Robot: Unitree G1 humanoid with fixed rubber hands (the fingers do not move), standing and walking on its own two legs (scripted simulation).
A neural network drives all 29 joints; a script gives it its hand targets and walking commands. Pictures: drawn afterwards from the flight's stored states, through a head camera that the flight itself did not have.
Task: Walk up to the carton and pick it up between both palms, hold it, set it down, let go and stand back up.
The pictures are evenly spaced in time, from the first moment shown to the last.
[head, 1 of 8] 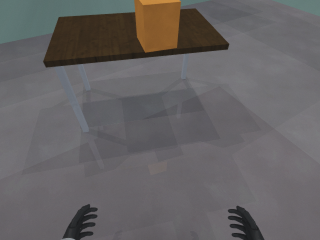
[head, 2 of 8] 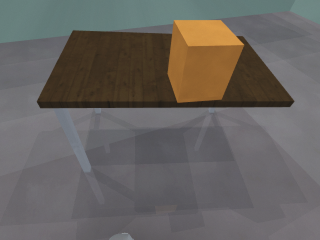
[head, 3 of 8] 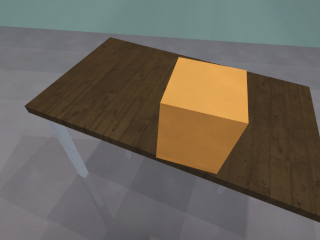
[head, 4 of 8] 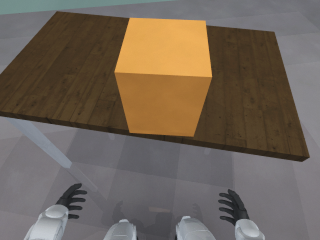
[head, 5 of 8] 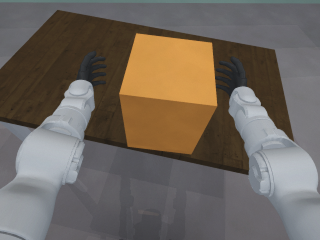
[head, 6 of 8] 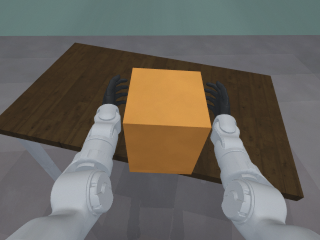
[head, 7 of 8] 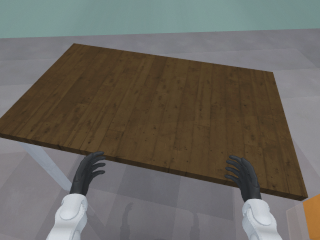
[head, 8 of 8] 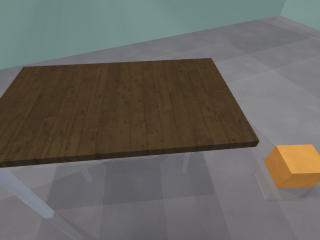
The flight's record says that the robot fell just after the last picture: no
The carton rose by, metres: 0.00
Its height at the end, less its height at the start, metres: -0.70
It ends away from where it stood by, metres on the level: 1.01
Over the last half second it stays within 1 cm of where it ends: yes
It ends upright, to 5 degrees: no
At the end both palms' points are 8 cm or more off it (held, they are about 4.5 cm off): yes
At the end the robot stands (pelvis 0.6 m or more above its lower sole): yes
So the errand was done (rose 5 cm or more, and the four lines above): no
